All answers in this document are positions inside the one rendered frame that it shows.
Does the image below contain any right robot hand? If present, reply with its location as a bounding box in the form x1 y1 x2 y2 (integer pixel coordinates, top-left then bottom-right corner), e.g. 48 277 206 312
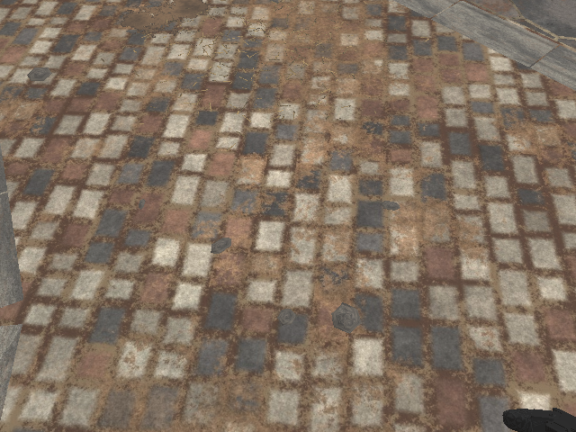
502 408 576 432

